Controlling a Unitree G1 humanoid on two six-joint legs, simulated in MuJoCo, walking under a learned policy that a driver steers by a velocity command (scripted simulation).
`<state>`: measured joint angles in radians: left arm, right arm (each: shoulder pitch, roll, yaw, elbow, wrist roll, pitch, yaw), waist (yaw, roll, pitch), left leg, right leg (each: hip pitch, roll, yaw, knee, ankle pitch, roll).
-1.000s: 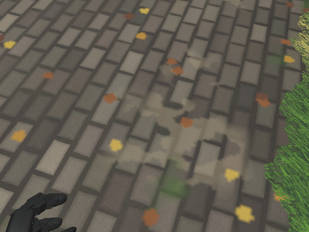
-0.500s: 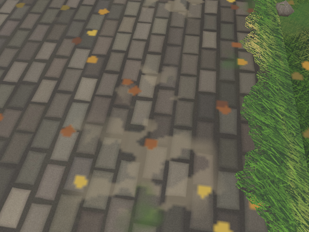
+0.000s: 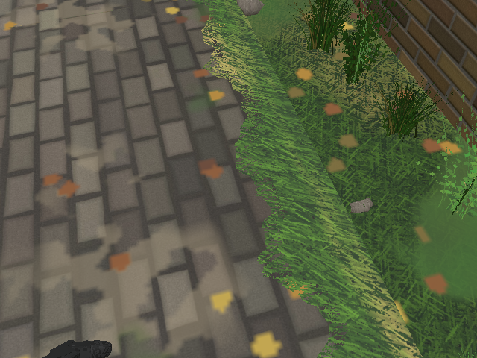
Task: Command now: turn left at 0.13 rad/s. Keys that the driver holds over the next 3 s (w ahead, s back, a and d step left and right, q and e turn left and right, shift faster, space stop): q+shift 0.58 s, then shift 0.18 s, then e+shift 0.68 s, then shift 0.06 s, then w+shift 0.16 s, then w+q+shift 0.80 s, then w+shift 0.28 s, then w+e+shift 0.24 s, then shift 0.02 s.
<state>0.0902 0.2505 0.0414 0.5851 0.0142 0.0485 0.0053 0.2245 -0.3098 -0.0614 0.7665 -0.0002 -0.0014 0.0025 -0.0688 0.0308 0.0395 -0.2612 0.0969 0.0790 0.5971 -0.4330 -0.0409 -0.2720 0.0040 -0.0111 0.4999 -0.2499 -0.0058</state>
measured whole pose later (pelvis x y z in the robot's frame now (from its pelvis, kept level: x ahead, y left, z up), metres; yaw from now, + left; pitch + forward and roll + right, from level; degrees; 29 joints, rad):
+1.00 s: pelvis +0.03 +0.03 +0.00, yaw +30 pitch +1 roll +0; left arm 0.21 0.28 0.06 0.73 -0.01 0.00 0.00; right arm 0.10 -0.24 -0.02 0.61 -0.03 0.01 -0.03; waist 0.04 0.02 0.03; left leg -0.30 -0.08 -0.08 0.66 -0.36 0.01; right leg -0.32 0.01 0.07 0.59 -0.29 0.01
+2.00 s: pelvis +0.20 +0.00 +0.00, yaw +8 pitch +1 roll -2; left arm 0.44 0.27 0.04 0.82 0.04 -0.08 0.00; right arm 0.24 -0.29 -0.06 0.78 -0.02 0.01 0.08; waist 0.02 0.06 0.00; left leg -0.76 0.06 0.00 1.16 -0.11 0.05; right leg 0.11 0.02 -0.21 0.25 -0.38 0.00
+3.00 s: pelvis +1.01 +0.37 +0.00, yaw +35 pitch +3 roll -1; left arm 0.62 0.26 0.04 0.96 0.00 -0.09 -0.02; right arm -0.11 -0.25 0.06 0.61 -0.05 -0.09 0.06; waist 0.15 0.01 0.02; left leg -0.66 0.06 -0.02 0.60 0.00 0.03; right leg 0.14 0.04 0.09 0.16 -0.34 -0.04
